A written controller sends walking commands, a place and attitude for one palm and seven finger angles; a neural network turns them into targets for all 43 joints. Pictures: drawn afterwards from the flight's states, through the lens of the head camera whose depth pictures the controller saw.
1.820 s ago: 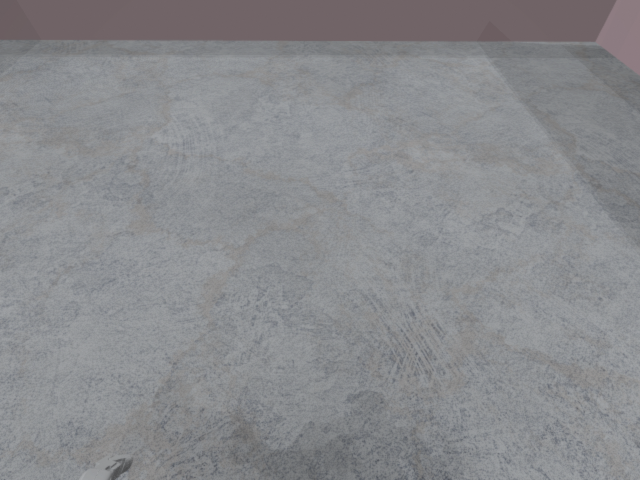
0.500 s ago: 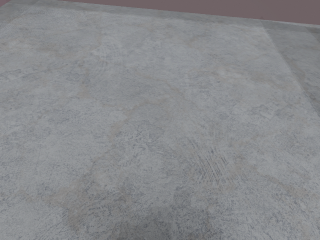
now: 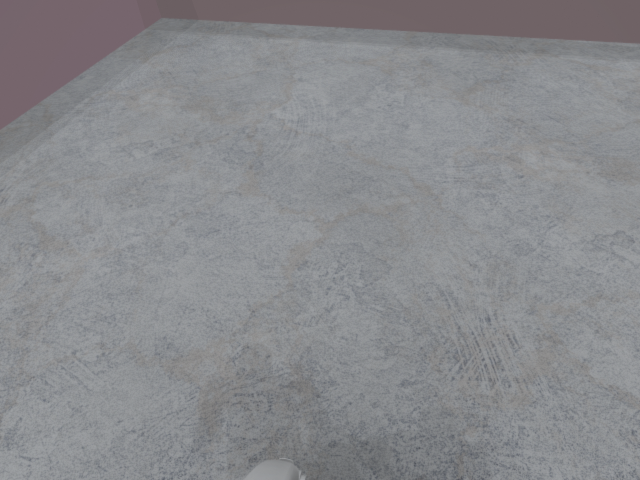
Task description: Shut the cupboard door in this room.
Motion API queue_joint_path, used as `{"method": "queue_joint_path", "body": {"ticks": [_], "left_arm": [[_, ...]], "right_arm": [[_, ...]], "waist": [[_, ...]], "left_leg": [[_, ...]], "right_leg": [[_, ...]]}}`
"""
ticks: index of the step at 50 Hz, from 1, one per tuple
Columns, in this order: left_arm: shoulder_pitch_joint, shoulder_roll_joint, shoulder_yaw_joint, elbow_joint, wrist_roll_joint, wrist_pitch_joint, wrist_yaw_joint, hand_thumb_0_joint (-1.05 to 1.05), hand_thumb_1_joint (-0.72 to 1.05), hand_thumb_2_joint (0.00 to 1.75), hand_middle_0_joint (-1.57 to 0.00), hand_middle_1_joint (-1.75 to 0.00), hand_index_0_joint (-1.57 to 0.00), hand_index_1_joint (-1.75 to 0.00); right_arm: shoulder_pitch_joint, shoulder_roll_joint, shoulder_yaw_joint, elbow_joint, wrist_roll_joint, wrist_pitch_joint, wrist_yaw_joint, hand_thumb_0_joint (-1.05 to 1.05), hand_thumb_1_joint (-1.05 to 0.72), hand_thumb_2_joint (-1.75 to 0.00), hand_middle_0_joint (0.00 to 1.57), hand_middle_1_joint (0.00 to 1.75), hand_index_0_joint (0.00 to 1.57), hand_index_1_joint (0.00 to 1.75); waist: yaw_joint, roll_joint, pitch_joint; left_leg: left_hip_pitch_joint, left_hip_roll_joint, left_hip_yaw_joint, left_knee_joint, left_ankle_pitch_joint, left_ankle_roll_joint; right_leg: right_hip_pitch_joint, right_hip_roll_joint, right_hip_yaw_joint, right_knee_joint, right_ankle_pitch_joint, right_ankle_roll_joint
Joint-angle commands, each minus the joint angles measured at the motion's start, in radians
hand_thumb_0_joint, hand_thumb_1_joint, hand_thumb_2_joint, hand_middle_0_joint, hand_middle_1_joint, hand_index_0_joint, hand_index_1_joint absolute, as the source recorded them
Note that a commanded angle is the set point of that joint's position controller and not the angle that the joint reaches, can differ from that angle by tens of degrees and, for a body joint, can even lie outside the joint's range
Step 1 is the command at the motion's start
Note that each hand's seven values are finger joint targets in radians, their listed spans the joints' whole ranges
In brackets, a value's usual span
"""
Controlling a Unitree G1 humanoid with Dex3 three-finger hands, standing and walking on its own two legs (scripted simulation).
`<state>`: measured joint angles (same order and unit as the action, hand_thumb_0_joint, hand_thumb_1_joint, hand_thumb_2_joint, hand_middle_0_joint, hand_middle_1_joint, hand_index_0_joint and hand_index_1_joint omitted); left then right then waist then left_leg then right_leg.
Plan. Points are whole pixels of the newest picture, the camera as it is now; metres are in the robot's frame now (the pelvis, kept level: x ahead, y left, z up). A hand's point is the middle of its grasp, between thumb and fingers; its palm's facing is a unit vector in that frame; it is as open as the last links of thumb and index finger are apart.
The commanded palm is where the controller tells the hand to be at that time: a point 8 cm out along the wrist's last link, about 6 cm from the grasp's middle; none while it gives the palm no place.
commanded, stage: turn or walk to find it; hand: left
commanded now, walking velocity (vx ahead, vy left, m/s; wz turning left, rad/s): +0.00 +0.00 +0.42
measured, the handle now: out of the picture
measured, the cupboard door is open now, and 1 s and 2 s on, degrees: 89 89 89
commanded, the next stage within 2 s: none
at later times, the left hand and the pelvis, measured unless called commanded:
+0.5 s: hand out of the picture -0.03 +0.26 -0.18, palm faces +0.27 -0.93 -0.23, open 7.3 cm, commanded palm none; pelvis -0.02 +0.05 +0.00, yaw +12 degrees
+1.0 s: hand out of the picture -0.03 +0.19 -0.14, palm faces +0.43 -0.86 -0.27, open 7.3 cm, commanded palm none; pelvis -0.03 -0.01 +0.00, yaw +26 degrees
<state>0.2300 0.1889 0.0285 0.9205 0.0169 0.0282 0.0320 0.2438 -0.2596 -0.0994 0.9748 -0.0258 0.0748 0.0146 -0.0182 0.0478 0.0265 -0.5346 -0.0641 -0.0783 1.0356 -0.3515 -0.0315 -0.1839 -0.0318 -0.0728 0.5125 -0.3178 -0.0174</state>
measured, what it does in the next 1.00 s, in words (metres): steps on the spot, turning left: left foot, then right foot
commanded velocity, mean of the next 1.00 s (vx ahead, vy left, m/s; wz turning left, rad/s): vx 0.00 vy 0.00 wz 0.42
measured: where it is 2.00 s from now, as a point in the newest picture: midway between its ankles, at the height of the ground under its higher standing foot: outside the picture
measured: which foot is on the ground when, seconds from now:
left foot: up 0.00-0.28, down 0.30-0.80, up 0.82-1.00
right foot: down 0.00-0.32, up 0.34-0.78, down 0.80-1.00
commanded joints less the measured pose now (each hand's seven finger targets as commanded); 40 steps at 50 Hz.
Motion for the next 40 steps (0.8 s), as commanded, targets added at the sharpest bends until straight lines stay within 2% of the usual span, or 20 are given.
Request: {"method": "queue_joint_path", "body": {"ticks": [1, 3, 6, 10, 12, 13, 14, 15, 16, 17, 18, 20, 21, 23, 31, 35, 37, 38, 39, 40], "left_arm": [[-0.022, 0.161, 0.036, -0.076, 0.003, -0.042, 0.007, 0.00, 0.90, 0.90, -0.20, -0.30, -0.20, -0.30], [0.049, 0.168, 0.038, -0.055, 0.004, -0.043, 0.009, 0.00, 0.90, 0.90, -0.20, -0.30, -0.20, -0.30], [0.098, 0.189, 0.046, -0.039, 0.012, -0.040, 0.010, 0.00, 0.90, 0.90, -0.20, -0.30, -0.20, -0.30], [0.125, 0.226, 0.062, -0.024, 0.020, -0.032, 0.009, 0.00, 0.90, 0.90, -0.20, -0.30, -0.20, -0.30], [0.107, 0.239, 0.067, -0.016, 0.017, -0.029, 0.008, 0.00, 0.90, 0.90, -0.20, -0.30, -0.20, -0.30], [0.089, 0.239, 0.068, -0.014, 0.011, -0.028, 0.006, 0.00, 0.90, 0.90, -0.20, -0.30, -0.20, -0.30], [0.078, 0.221, 0.064, -0.020, 0.002, -0.024, 0.003, 0.00, 0.90, 0.90, -0.20, -0.30, -0.20, -0.30], [0.095, 0.159, 0.056, -0.049, -0.007, -0.017, -0.003, 0.00, 0.90, 0.90, -0.20, -0.30, -0.20, -0.30], [0.061, 0.116, 0.036, -0.074, -0.001, -0.010, 0.000, 0.00, 0.90, 0.90, -0.20, -0.30, -0.20, -0.30], [0.028, 0.139, 0.041, -0.070, 0.002, 0.003, 0.004, 0.00, 0.90, 0.90, -0.20, -0.30, -0.20, -0.30], [-0.009, 0.129, 0.043, -0.055, 0.004, 0.010, 0.005, 0.00, 0.90, 0.90, -0.20, -0.30, -0.20, -0.30], [-0.014, 0.137, 0.053, -0.038, 0.003, 0.007, -0.009, 0.00, 0.90, 0.90, -0.20, -0.30, -0.20, -0.30], [0.006, 0.132, 0.053, -0.028, 0.002, 0.007, -0.013, 0.00, 0.90, 0.90, -0.20, -0.30, -0.20, -0.30], [0.029, 0.128, 0.053, -0.016, 0.001, 0.008, -0.017, 0.00, 0.90, 0.90, -0.20, -0.30, -0.20, -0.30], [-0.060, 0.114, 0.050, -0.063, -0.003, 0.011, -0.011, 0.00, 0.90, 0.90, -0.20, -0.30, -0.20, -0.30], [-0.035, 0.105, 0.047, -0.074, -0.010, -0.001, -0.007, 0.00, 0.90, 0.90, -0.20, -0.30, -0.20, -0.30], [0.025, 0.112, 0.050, -0.060, -0.012, -0.009, -0.004, 0.00, 0.90, 0.90, -0.20, -0.30, -0.20, -0.30], [0.054, 0.130, 0.055, -0.056, -0.009, -0.017, -0.001, 0.00, 0.90, 0.90, -0.20, -0.30, -0.20, -0.30], [0.083, 0.202, 0.067, -0.056, 0.005, -0.030, 0.005, 0.00, 0.90, 0.90, -0.20, -0.30, -0.20, -0.30], [0.075, 0.286, 0.079, -0.068, 0.015, -0.034, 0.008, 0.00, 0.90, 0.90, -0.20, -0.30, -0.20, -0.30]], "right_arm": [[0.017, -0.058, -0.004, -0.048, 0.005, -0.020, 0.000, 0.00, -0.90, -0.90, 0.20, 0.30, 0.20, 0.30], [-0.034, -0.054, 0.003, -0.060, 0.006, -0.018, -0.003, 0.00, -0.90, -0.90, 0.20, 0.30, 0.20, 0.30], [-0.096, -0.043, 0.014, -0.076, 0.008, -0.019, -0.003, 0.00, -0.90, -0.90, 0.20, 0.30, 0.20, 0.30], [-0.136, -0.024, 0.030, -0.087, 0.017, -0.035, -0.003, 0.00, -0.90, -0.90, 0.20, 0.30, 0.20, 0.30], [-0.089, -0.030, 0.030, -0.076, 0.019, -0.044, -0.006, 0.00, -0.90, -0.90, 0.20, 0.30, 0.20, 0.30], [-0.049, -0.041, 0.028, -0.066, 0.018, -0.049, -0.008, 0.00, -0.90, -0.90, 0.20, 0.30, 0.20, 0.30], [0.009, -0.079, 0.020, -0.052, 0.015, -0.058, -0.007, 0.00, -0.90, -0.90, 0.20, 0.30, 0.20, 0.30], [0.048, -0.184, -0.001, -0.053, 0.007, -0.070, -0.012, 0.00, -0.90, -0.90, 0.20, 0.30, 0.20, 0.30], [0.089, -0.237, -0.013, -0.042, 0.019, -0.063, -0.019, 0.00, -0.90, -0.90, 0.20, 0.30, 0.20, 0.30], [0.087, -0.215, -0.011, -0.035, 0.014, -0.057, -0.025, 0.00, -0.90, -0.90, 0.20, 0.30, 0.20, 0.30], [0.057, -0.180, -0.001, -0.034, 0.010, -0.064, -0.035, 0.00, -0.90, -0.90, 0.20, 0.30, 0.20, 0.30], [-0.025, -0.143, 0.012, -0.062, 0.007, -0.064, -0.040, 0.00, -0.90, -0.90, 0.20, 0.30, 0.20, 0.30], [-0.039, -0.133, 0.017, -0.067, 0.008, -0.069, -0.040, 0.00, -0.90, -0.90, 0.20, 0.30, 0.20, 0.30], [-0.041, -0.132, 0.015, -0.072, 0.012, -0.074, -0.039, 0.00, -0.90, -0.90, 0.20, 0.30, 0.20, 0.30], [-0.001, -0.136, 0.002, -0.071, 0.002, -0.064, -0.034, 0.00, -0.90, -0.90, 0.20, 0.30, 0.20, 0.30], [-0.018, -0.144, -0.006, -0.083, -0.003, -0.056, -0.030, 0.00, -0.90, -0.90, 0.20, 0.30, 0.20, 0.30], [-0.041, -0.142, -0.007, -0.089, 0.002, -0.054, -0.027, 0.00, -0.90, -0.90, 0.20, 0.30, 0.20, 0.30], [-0.045, -0.126, -0.006, -0.093, 0.008, -0.053, -0.023, 0.00, -0.90, -0.90, 0.20, 0.30, 0.20, 0.30], [-0.026, -0.071, 0.000, -0.099, 0.018, -0.053, -0.016, 0.00, -0.90, -0.90, 0.20, 0.30, 0.20, 0.30], [-0.015, -0.019, 0.008, -0.126, 0.013, -0.051, -0.018, 0.00, -0.90, -0.90, 0.20, 0.30, 0.20, 0.30]], "waist": [[-0.010, -0.213, 0.056], [0.022, -0.209, 0.045], [0.047, -0.209, 0.038], [0.071, -0.248, -0.016], [0.047, -0.254, -0.054], [0.020, -0.235, -0.070], [-0.011, -0.142, -0.110], [-0.025, 0.143, -0.157], [-0.035, 0.254, -0.163], [-0.043, 0.133, -0.141], [-0.039, 0.181, -0.102], [-0.010, 0.119, -0.040], [0.005, 0.103, -0.040], [0.012, 0.087, -0.052], [-0.014, 0.097, -0.018], [-0.001, 0.105, -0.039], [0.035, 0.090, -0.057], [0.051, 0.037, -0.068], [0.062, -0.150, -0.088], [0.059, -0.397, -0.062]], "left_leg": [[-0.063, 0.056, 0.039, 0.171, 0.044, -0.026], [-0.072, 0.072, 0.051, 0.131, 0.016, -0.035], [-0.043, 0.088, 0.081, 0.006, -0.053, -0.039], [0.088, 0.084, 0.143, -0.256, -0.110, -0.023], [0.192, 0.068, 0.169, -0.400, -0.037, -0.011], [0.276, 0.064, 0.175, -0.518, 0.071, -0.004], [0.424, 0.101, 0.133, -0.645, 0.244, 0.011], [0.603, 0.343, -0.164, -0.676, 0.582, 0.104], [0.605, 0.481, -0.287, -0.651, 0.965, 0.216], [0.546, 0.475, -0.194, -0.641, 0.893, 0.248], [0.483, 0.405, -0.183, -0.664, 0.812, 0.221], [0.418, 0.340, -0.126, -0.673, 0.689, 0.193], [0.420, 0.315, -0.105, -0.679, 0.668, 0.185], [0.429, 0.284, -0.079, -0.689, 0.636, 0.177], [0.385, 0.294, -0.200, -0.715, 0.470, 0.215], [0.331, 0.276, -0.251, -0.673, 0.503, 0.207], [0.247, 0.244, -0.245, -0.626, 0.431, 0.174], [0.178, 0.202, -0.220, -0.575, 0.343, 0.134], [0.042, 0.110, -0.126, -0.418, 0.123, 0.069], [-0.086, -0.021, 0.027, -0.172, -0.206, 0.003]], "right_leg": [[-0.020, -0.230, 0.123, -0.218, 0.276, -0.088], [0.039, -0.257, 0.124, -0.191, 0.371, -0.110], [0.083, -0.289, 0.116, -0.162, 0.470, -0.134], [0.123, -0.306, 0.080, -0.076, 0.641, -0.135], [0.108, -0.299, 0.050, -0.016, 0.660, -0.102], [0.078, -0.277, 0.010, 0.038, 0.625, -0.066], [0.000, -0.244, -0.036, 0.170, 0.526, -0.016], [-0.254, -0.123, -0.092, 0.372, 0.058, 0.060], [-0.355, -0.066, -0.023, 0.507, -0.355, 0.090], [-0.328, -0.085, 0.030, 0.587, -0.326, 0.076], [-0.345, -0.092, 0.060, 0.602, -0.263, 0.082], [-0.352, -0.090, 0.063, 0.644, -0.153, 0.087], [-0.347, -0.084, 0.056, 0.642, -0.119, 0.092], [-0.338, -0.074, 0.047, 0.624, -0.071, 0.102], [-0.280, -0.046, 0.052, 0.390, -0.115, 0.107], [-0.146, -0.004, 0.041, 0.199, -0.103, 0.088], [-0.013, 0.004, 0.038, 0.039, 0.027, 0.081], [0.093, -0.018, 0.045, -0.093, 0.119, 0.077], [0.217, -0.184, 0.205, -0.218, 0.106, 0.039], [0.188, -0.427, 0.453, -0.259, 0.199, -0.067]]}}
